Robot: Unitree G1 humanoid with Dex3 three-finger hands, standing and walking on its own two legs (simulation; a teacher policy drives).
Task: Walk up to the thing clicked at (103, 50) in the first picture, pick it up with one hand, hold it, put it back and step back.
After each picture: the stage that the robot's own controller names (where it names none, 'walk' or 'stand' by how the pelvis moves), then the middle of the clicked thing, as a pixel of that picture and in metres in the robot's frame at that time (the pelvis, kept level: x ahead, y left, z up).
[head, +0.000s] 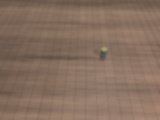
stand; (103, 52) +1.24 -0.24 -0.72
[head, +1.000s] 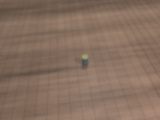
walk; (85, 60) +1.13 +0.07 -0.70
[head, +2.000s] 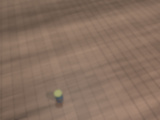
walk; (58, 96) +0.67 +0.26 -0.71
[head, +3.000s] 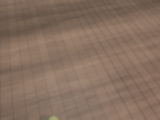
stand; out of the picture +0.42 +0.21 -0.69
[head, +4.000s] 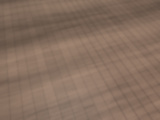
stand; out of the picture +0.39 +0.21 -0.73
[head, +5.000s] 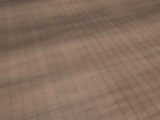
stand; out of the picture +0.38 +0.21 -0.73
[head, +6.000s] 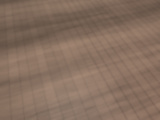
stand; out of the picture +0.37 +0.21 -0.73
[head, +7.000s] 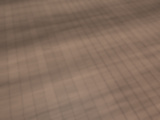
stand; out of the picture +0.37 +0.21 -0.73
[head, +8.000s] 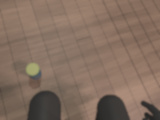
go down; (34, 71) +0.44 +0.24 -0.42
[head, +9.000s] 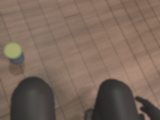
go down; (15, 54) +0.45 +0.27 -0.30
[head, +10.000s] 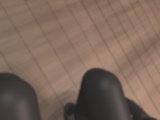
close in; out of the picture +0.41 +0.31 -0.23
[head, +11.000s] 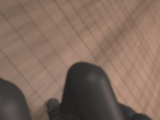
close; out of the picture +0.41 +0.32 -0.22
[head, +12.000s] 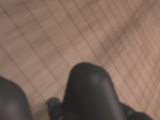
lift; out of the picture +0.40 +0.32 -0.22
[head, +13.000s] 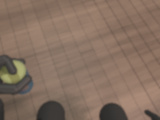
lift; (18, 78) +0.34 +0.22 -0.02
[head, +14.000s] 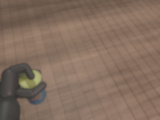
hold; (33, 88) +0.33 +0.18 +0.00
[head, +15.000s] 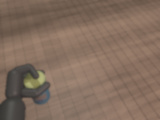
hold; (38, 88) +0.34 +0.16 +0.00
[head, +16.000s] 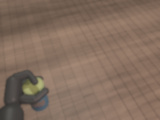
hold; (36, 94) +0.32 +0.17 -0.02
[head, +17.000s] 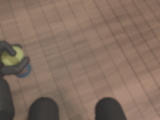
crouch; (18, 63) +0.41 +0.22 -0.09
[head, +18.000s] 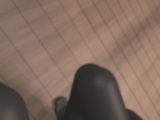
lower; out of the picture +0.40 +0.32 -0.23
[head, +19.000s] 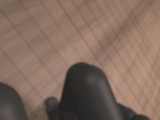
lower; out of the picture +0.40 +0.33 -0.23
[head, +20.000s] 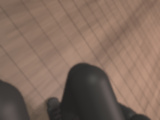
lower; out of the picture +0.40 +0.33 -0.23
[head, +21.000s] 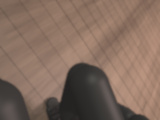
lower; out of the picture +0.40 +0.33 -0.23
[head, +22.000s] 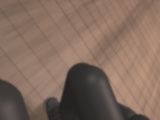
loosen; out of the picture +0.40 +0.34 -0.23
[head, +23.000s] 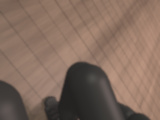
withdraw; out of the picture +0.39 +0.33 -0.22
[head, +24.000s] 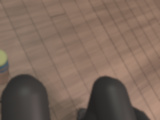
stand; out of the picture +0.41 +0.30 -0.28
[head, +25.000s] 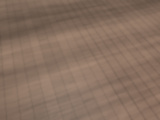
stand; out of the picture +0.37 +0.20 -0.65
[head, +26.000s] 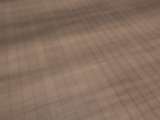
stand; out of the picture +0.39 +0.22 -0.67
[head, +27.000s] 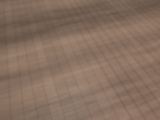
stand; out of the picture +0.37 +0.21 -0.67
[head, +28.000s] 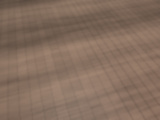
stand; out of the picture +0.40 +0.19 -0.72
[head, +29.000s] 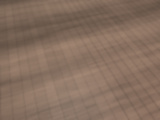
stand; out of the picture +0.36 +0.21 -0.73
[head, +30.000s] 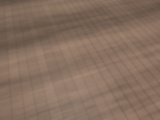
walk; out of the picture +0.36 +0.21 -0.73
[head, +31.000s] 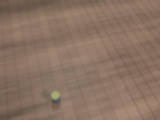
walk; (56, 97) +0.52 +0.18 -0.71
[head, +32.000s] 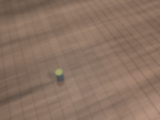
walk; (59, 75) +0.78 +0.26 -0.70
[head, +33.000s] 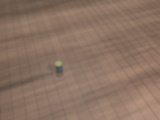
stand; (59, 67) +0.98 +0.25 -0.71
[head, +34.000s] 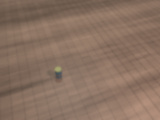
stand; (58, 72) +1.00 +0.24 -0.72
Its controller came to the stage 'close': yes
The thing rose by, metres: 0.70
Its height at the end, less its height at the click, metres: +0.00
